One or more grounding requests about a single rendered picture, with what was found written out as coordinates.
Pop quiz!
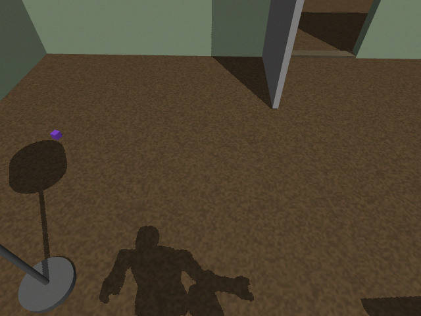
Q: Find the floor lamp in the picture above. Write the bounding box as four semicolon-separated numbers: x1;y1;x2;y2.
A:
0;244;76;313

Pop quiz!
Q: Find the cube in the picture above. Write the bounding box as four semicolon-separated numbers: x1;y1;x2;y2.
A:
50;130;62;140

